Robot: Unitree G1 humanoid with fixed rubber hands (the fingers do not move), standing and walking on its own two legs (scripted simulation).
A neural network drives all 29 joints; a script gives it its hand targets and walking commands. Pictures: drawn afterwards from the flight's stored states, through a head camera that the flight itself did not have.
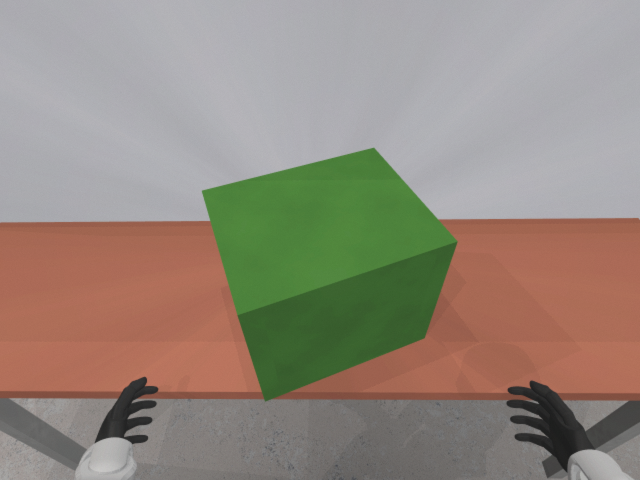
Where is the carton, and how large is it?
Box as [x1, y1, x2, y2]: [202, 148, 457, 401]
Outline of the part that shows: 374,148 202,190 237,315 265,401 421,339 425,335 457,241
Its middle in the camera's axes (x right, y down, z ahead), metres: +0.00 +0.05 +0.60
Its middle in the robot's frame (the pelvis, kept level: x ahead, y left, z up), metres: +0.41 +0.01 +0.01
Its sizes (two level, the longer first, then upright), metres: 0.277 0.225 0.237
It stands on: a table, 0.66 m high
